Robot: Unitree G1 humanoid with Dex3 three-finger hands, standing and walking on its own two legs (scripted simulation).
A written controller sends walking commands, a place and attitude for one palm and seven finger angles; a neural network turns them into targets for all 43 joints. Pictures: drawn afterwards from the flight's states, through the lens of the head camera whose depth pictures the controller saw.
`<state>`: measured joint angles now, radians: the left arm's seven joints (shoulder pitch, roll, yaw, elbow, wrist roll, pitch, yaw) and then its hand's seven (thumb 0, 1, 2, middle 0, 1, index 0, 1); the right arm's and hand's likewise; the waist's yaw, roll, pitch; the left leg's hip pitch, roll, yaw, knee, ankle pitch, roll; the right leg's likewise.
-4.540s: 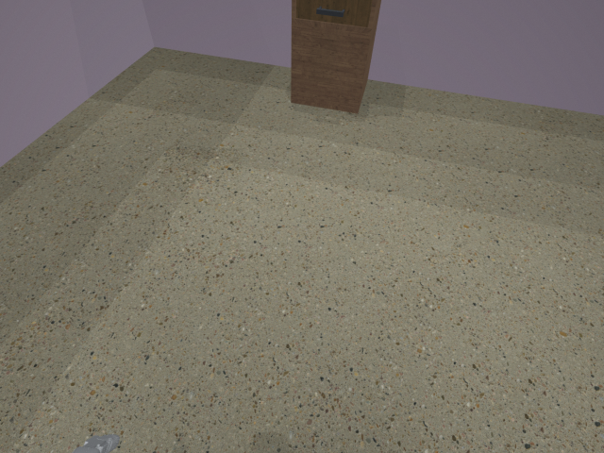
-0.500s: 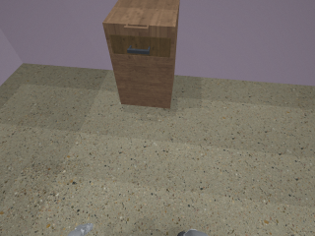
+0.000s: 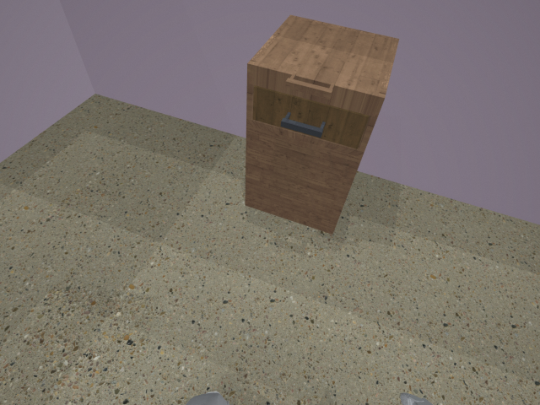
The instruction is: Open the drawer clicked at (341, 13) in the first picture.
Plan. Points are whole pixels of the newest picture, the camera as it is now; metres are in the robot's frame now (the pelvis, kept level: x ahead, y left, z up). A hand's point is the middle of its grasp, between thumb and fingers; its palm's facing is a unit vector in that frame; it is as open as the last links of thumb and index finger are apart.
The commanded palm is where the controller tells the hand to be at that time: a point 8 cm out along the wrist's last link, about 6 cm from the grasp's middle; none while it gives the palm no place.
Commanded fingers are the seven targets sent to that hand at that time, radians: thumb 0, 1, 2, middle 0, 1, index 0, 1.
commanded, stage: turn to face it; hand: left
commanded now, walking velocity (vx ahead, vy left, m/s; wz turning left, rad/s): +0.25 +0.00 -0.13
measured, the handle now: (303, 123) +0.97 -0.04 -0.18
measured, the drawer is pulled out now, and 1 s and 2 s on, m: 0.00 0.00 0.00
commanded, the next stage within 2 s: take the last steps up to it in 0.56 s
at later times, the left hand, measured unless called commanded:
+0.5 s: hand (193, 350) +0.23 +0.15 -0.15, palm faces -0.09 -0.97 -0.24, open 7.3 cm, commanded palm none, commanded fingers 0.00 0.90 0.90 -0.20 -0.30 -0.20 -0.30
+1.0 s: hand (197, 319) +0.28 +0.16 -0.15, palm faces -0.21 -0.96 -0.18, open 7.4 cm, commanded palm none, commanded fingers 0.00 0.90 0.90 -0.20 -0.30 -0.20 -0.30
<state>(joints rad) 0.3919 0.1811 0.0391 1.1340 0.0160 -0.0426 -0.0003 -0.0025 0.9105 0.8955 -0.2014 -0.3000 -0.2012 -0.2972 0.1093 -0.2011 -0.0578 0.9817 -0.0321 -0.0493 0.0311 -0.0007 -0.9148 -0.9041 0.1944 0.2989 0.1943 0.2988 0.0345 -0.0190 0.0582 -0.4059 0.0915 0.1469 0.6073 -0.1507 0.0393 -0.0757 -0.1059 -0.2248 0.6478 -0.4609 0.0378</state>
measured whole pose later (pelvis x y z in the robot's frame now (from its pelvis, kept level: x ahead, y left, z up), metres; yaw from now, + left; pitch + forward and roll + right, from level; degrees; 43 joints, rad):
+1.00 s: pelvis +0.18 -0.02 +0.03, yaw -13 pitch +0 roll -1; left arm 0.22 0.20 0.06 1.03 0.02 0.03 -0.03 0.00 0.91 0.90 -0.20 -0.30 -0.20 -0.30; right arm 0.35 -0.15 -0.04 1.06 -0.04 -0.03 -0.02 0.00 -0.91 -0.90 0.20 0.30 0.20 0.30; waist -0.04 -0.01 0.02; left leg -0.13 0.08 0.14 0.37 -0.24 -0.02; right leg -0.39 -0.06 -0.07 0.79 -0.37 0.01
